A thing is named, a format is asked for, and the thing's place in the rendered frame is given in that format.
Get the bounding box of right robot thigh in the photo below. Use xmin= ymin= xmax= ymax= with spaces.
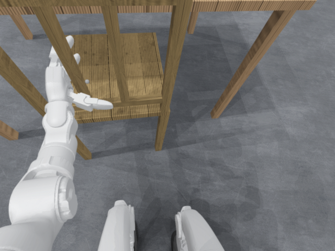
xmin=175 ymin=209 xmax=225 ymax=251

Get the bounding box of robot left hand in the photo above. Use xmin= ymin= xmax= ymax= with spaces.
xmin=45 ymin=36 xmax=113 ymax=112

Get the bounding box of chair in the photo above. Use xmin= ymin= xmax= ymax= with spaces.
xmin=0 ymin=0 xmax=193 ymax=160

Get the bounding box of robot thigh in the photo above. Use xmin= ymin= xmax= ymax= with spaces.
xmin=175 ymin=209 xmax=225 ymax=251
xmin=98 ymin=204 xmax=135 ymax=251

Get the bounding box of left robot thigh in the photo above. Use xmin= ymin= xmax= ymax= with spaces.
xmin=98 ymin=204 xmax=135 ymax=251

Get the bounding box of table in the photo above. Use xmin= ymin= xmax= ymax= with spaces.
xmin=0 ymin=0 xmax=317 ymax=140

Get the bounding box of left robot upper arm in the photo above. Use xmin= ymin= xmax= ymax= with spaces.
xmin=0 ymin=175 xmax=77 ymax=251

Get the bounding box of robot left forearm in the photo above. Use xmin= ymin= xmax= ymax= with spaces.
xmin=8 ymin=100 xmax=78 ymax=223

